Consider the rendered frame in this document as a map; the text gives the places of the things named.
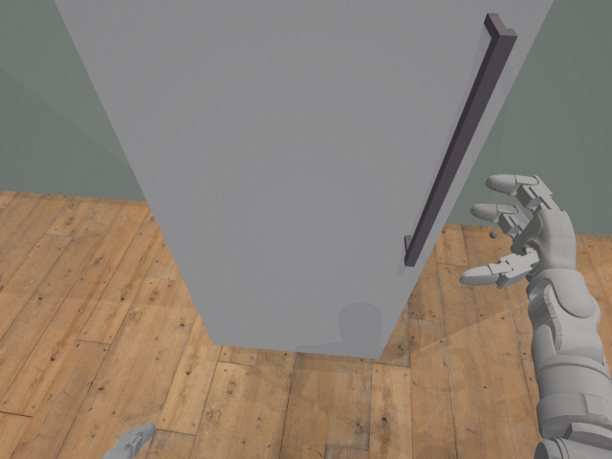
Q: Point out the right robot hand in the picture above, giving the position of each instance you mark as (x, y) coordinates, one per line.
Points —
(549, 234)

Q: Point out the handle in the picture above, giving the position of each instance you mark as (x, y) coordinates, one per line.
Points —
(490, 70)

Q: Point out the robot right forearm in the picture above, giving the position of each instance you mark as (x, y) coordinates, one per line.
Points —
(574, 383)

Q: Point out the left robot hand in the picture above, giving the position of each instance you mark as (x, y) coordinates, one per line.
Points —
(130, 442)

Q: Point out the fridge door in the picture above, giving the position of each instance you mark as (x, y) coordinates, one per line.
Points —
(287, 147)

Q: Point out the right robot upper arm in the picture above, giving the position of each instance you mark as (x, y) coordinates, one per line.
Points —
(558, 448)

